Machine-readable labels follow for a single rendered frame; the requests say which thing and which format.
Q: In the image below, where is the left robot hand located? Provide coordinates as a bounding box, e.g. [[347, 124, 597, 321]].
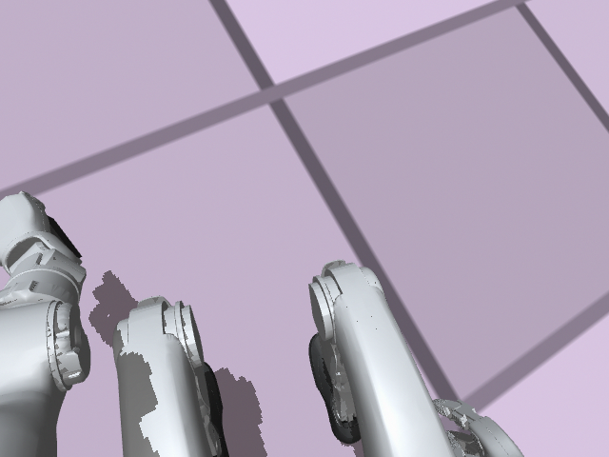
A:
[[0, 191, 82, 267]]

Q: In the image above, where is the right robot hand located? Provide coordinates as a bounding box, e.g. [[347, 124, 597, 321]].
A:
[[433, 399, 524, 457]]

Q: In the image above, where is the left robot arm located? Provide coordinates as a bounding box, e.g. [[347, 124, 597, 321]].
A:
[[0, 231, 90, 457]]

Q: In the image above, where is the right robot foot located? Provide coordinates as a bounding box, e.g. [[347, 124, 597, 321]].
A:
[[308, 332, 361, 444]]

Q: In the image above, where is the left robot foot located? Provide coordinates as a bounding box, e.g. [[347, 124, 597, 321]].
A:
[[203, 362, 229, 457]]

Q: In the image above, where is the small box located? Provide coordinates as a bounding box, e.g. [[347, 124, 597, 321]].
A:
[[48, 216, 82, 258]]

